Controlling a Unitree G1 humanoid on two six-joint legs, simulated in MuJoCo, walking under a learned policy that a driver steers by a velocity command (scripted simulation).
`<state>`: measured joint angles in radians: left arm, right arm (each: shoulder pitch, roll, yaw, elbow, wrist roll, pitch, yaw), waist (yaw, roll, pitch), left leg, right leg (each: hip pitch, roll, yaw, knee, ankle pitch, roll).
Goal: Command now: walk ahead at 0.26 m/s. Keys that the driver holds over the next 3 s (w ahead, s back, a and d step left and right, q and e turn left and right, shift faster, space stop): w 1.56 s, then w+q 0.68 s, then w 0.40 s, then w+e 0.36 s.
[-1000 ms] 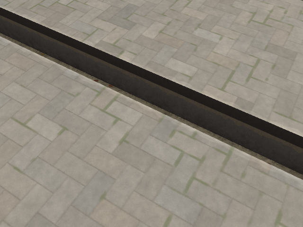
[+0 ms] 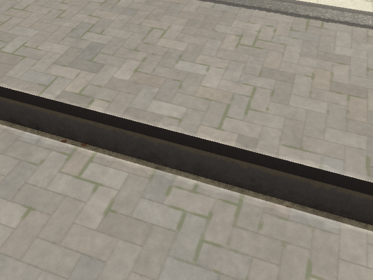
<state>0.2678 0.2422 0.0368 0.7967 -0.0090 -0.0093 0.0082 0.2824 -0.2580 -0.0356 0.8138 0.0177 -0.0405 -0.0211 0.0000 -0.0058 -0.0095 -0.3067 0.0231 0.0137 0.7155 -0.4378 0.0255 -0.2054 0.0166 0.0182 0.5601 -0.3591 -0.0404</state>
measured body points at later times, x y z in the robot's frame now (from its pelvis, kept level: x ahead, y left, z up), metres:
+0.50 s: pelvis +0.19 +0.02 +0.00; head +0.23 +0.03 +0.45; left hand +0.45 +0.22 -0.08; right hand +0.12 -0.24 -0.12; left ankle +0.02 +0.13 -0.73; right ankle +0.38 -0.11 -0.70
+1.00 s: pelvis +0.48 +0.00 +0.01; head +0.50 +0.00 +0.46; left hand +0.47 +0.27 -0.12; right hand +0.68 -0.24 -0.09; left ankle +0.68 +0.16 -0.69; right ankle +0.39 -0.09 -0.73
